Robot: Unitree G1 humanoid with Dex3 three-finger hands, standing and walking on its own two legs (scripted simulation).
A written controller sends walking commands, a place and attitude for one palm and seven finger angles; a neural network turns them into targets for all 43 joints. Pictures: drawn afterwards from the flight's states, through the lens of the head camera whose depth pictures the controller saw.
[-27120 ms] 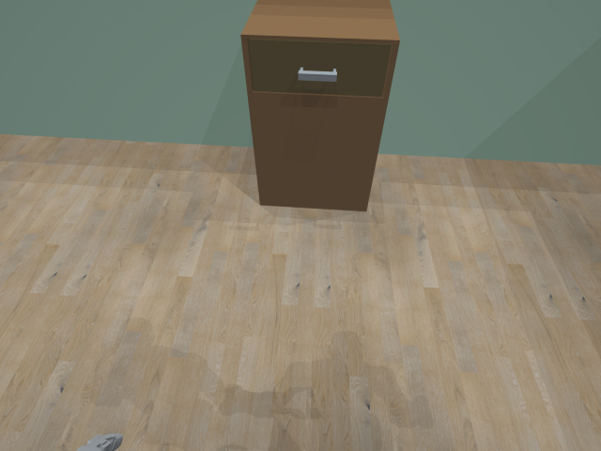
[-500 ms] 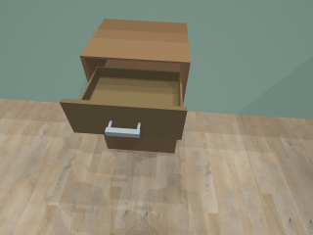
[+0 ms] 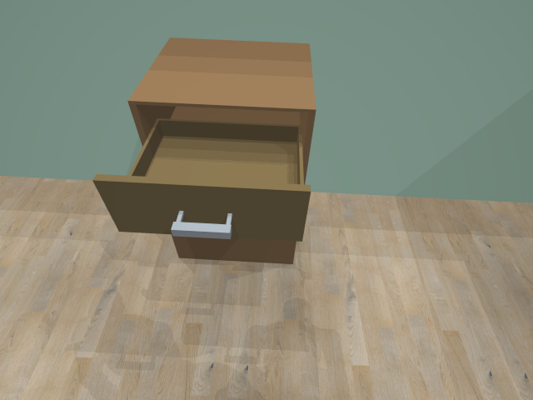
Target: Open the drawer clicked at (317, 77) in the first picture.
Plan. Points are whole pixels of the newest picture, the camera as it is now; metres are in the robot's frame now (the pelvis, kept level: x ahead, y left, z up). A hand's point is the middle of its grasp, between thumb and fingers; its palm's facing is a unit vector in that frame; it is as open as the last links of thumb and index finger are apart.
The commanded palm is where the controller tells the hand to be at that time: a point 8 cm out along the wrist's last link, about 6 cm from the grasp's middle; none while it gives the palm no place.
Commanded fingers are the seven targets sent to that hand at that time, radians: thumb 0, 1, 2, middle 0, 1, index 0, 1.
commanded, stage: raise the hand with hooked fingers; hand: left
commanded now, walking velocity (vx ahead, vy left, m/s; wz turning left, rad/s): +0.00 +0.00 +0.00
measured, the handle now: (203, 223) +0.49 +0.17 -0.10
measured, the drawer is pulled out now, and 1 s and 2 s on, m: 0.30 0.30 0.30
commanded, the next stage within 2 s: move the hooked fingers above the handle in 1.92 s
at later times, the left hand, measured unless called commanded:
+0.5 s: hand (152, 396) +0.15 +0.18 -0.07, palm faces -0.10 -0.18 -0.98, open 8.9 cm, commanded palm +0.16 +0.20 -0.01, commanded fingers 0.00 0.32 0.65 -0.24 -0.68 -0.24 -0.68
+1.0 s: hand (140, 305) +0.25 +0.21 +0.00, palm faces -0.01 -0.09 -1.00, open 11.9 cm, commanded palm +0.24 +0.21 +0.06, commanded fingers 0.00 -0.27 0.40 -0.28 -1.05 -0.28 -1.05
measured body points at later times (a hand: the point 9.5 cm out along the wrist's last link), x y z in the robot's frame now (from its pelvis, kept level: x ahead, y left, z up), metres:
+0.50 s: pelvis +0.01 -0.03 -0.04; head +0.04 -0.04 +0.41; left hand +0.15 +0.19 -0.02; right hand +0.28 -0.26 -0.08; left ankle -0.01 +0.09 -0.74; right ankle +0.05 -0.14 -0.74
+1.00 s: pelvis +0.04 -0.03 -0.02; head +0.08 -0.06 +0.42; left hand +0.25 +0.22 +0.05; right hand +0.20 -0.26 -0.15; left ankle -0.01 +0.09 -0.74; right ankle +0.05 -0.14 -0.74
